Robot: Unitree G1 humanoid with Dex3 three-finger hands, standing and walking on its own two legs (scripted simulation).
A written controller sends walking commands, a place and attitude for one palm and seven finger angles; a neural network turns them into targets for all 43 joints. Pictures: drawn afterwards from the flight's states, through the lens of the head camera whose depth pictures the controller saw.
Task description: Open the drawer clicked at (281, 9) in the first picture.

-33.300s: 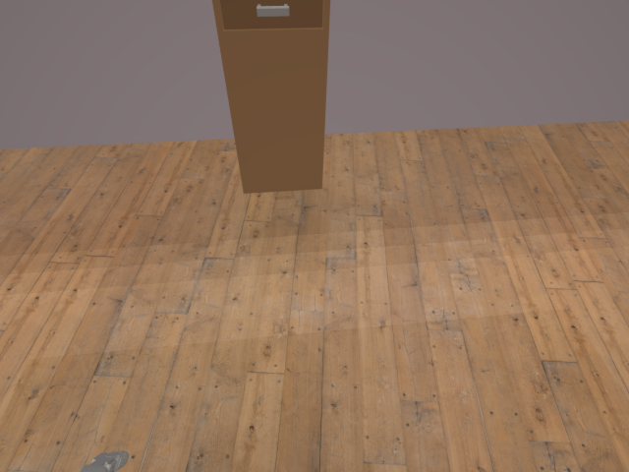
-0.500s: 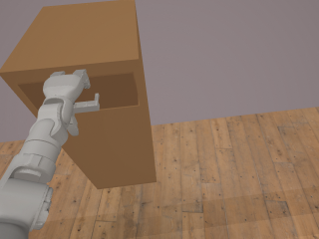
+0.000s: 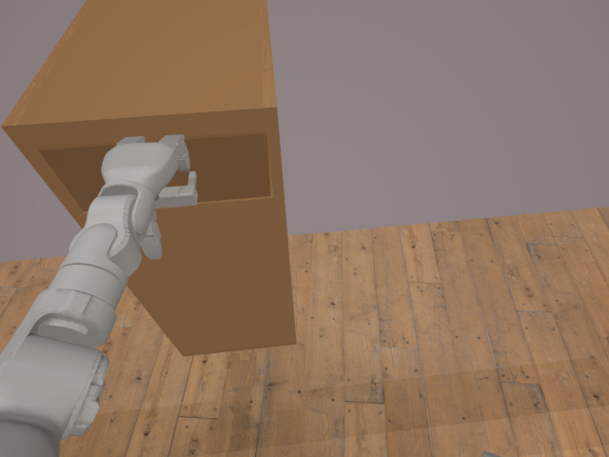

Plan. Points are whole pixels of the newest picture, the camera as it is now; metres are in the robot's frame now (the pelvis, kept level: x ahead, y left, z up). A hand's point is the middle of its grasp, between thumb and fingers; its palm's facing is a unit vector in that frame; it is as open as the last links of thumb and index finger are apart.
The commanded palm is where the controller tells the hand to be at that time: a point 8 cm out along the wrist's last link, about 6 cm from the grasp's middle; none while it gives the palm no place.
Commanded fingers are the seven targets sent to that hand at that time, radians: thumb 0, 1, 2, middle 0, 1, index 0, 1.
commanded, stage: re-aim the fingers above the handle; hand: left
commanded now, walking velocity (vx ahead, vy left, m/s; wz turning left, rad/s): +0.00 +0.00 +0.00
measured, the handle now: (164, 188) +0.50 +0.25 +0.05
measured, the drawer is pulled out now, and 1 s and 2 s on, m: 0.00 0.00 0.00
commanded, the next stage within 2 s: lower the fingers behind the handle in 1.16 s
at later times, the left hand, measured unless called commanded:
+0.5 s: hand (118, 192) +0.43 +0.28 +0.11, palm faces -0.09 +0.05 -0.99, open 13.7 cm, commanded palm +0.43 +0.24 +0.17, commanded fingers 0.00 -0.50 0.30 -0.30 -1.20 -0.30 -1.20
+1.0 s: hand (134, 174) +0.45 +0.25 +0.12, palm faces +0.03 +0.02 -1.00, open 13.4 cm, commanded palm +0.42 +0.26 +0.17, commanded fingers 0.00 -0.50 0.30 -0.30 -1.20 -0.30 -1.20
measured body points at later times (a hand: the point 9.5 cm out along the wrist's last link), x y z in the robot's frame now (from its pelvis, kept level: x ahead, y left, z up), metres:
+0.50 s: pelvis -0.01 +0.00 +0.00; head +0.03 -0.02 +0.45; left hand +0.43 +0.27 +0.16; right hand +0.08 -0.26 -0.13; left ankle -0.03 +0.09 -0.73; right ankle -0.01 -0.11 -0.73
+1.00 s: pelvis -0.01 -0.01 +0.00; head +0.03 -0.03 +0.45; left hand +0.45 +0.25 +0.18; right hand +0.07 -0.25 -0.14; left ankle -0.03 +0.09 -0.73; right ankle -0.01 -0.11 -0.73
